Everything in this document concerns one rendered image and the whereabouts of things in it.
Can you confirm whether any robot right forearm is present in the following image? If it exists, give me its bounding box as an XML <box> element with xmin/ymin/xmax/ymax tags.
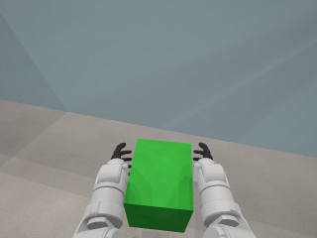
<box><xmin>193</xmin><ymin>158</ymin><xmax>255</xmax><ymax>235</ymax></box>

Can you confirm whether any right robot hand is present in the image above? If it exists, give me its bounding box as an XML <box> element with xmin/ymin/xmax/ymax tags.
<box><xmin>193</xmin><ymin>142</ymin><xmax>213</xmax><ymax>161</ymax></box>

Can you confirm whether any right robot upper arm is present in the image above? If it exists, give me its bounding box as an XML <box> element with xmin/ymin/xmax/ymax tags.
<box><xmin>203</xmin><ymin>223</ymin><xmax>257</xmax><ymax>238</ymax></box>

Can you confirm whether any carton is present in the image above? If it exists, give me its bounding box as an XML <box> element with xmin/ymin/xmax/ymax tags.
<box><xmin>123</xmin><ymin>139</ymin><xmax>194</xmax><ymax>233</ymax></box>

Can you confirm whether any robot left forearm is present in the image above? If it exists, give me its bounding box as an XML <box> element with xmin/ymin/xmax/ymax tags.
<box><xmin>72</xmin><ymin>158</ymin><xmax>129</xmax><ymax>238</ymax></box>

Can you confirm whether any left robot hand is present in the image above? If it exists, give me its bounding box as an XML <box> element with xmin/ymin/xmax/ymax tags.
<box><xmin>111</xmin><ymin>142</ymin><xmax>132</xmax><ymax>176</ymax></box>

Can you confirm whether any left robot upper arm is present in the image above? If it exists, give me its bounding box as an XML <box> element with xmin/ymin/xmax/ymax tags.
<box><xmin>73</xmin><ymin>226</ymin><xmax>124</xmax><ymax>238</ymax></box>

